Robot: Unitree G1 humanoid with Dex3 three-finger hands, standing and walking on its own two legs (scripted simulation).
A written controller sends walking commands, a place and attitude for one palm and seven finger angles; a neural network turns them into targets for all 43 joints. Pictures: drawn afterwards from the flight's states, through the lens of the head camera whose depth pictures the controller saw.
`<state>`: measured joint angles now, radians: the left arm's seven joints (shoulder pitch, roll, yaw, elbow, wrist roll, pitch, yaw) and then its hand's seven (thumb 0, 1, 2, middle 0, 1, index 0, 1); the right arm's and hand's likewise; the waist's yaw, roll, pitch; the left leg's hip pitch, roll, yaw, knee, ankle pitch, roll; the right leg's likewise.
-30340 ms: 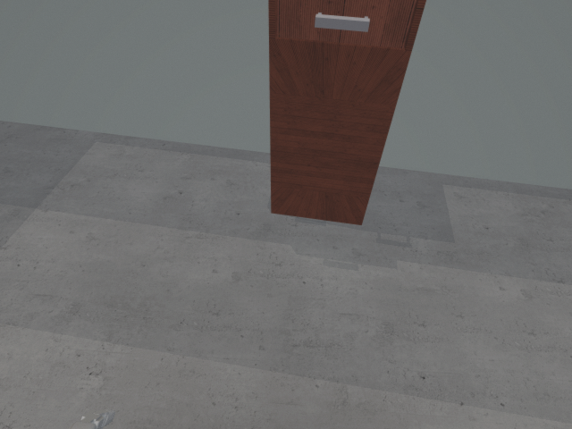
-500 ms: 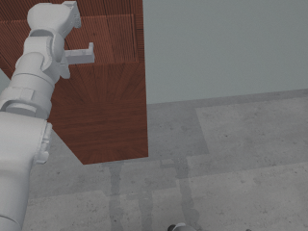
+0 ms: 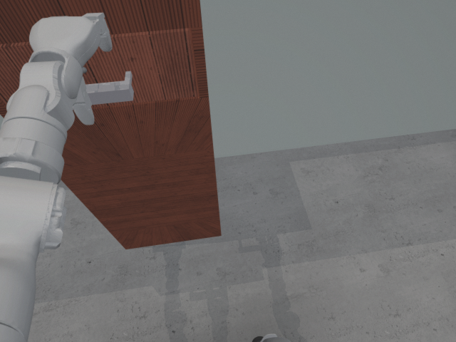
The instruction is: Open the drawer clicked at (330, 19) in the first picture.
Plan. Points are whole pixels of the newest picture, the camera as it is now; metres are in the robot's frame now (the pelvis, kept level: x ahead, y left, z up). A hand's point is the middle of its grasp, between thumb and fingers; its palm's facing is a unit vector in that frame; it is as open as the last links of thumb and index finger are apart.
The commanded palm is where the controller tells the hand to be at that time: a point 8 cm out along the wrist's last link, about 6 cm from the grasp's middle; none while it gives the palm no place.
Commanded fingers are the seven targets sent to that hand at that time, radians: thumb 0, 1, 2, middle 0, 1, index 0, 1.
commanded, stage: lift the fingers back up to retry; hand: left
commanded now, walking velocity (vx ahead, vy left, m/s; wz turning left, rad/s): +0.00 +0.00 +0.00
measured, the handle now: (92, 86) +0.56 +0.22 +0.14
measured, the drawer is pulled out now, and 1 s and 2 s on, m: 0.00 0.00 0.00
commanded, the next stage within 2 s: re-aim the fingers above the handle in 0.42 s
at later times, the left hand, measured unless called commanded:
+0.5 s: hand (82, 67) +0.53 +0.20 +0.20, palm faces +0.04 +0.01 -1.00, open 13.4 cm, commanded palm +0.51 +0.24 +0.25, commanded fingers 0.00 -0.50 0.30 -0.30 -1.20 -0.30 -1.20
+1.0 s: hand (83, 68) +0.53 +0.20 +0.20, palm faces +0.04 +0.00 -1.00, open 13.5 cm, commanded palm +0.51 +0.24 +0.25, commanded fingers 0.00 -0.50 0.30 -0.30 -1.20 -0.30 -1.20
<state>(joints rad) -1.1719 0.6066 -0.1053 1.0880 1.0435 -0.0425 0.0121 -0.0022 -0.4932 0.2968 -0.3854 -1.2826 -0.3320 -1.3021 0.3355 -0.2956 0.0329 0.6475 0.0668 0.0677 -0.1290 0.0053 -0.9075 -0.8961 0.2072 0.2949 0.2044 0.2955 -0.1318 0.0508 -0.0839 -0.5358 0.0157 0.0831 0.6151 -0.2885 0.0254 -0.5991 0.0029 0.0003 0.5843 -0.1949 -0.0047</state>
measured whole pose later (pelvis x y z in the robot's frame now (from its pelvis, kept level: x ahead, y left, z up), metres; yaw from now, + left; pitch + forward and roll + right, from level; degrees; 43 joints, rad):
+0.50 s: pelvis +0.01 +0.00 +0.01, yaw +1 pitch +10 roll +0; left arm -1.14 0.56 -0.07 1.10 1.06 -0.07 0.01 0.00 -0.49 0.30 -0.45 -1.22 -0.39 -1.25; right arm 0.30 -0.28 0.02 0.68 0.05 0.06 -0.10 0.01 -0.91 -0.90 0.21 0.29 0.20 0.30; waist -0.11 0.06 -0.08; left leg -0.44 0.01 0.07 0.53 -0.27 0.02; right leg -0.51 0.00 -0.01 0.52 -0.19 -0.01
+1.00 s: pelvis +0.02 -0.01 +0.01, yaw +0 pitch +10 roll +0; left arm -1.10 0.58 -0.03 1.07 1.06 -0.08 0.01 0.00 -0.49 0.30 -0.43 -1.23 -0.38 -1.26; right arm 0.30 -0.29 0.01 0.69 0.05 0.07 -0.11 0.01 -0.91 -0.90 0.21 0.29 0.20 0.30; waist -0.11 0.07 -0.07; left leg -0.42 0.02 0.08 0.52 -0.27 0.01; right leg -0.49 0.01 0.00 0.51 -0.19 -0.01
